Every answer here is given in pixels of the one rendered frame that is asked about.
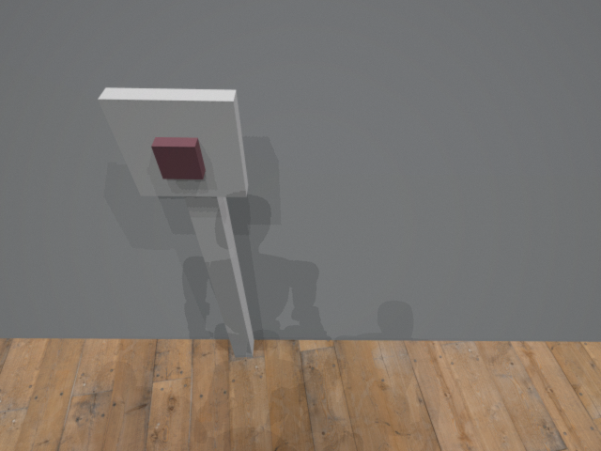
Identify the panel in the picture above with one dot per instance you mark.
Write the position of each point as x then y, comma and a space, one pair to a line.
136, 116

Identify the button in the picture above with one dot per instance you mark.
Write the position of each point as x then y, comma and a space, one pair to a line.
179, 157

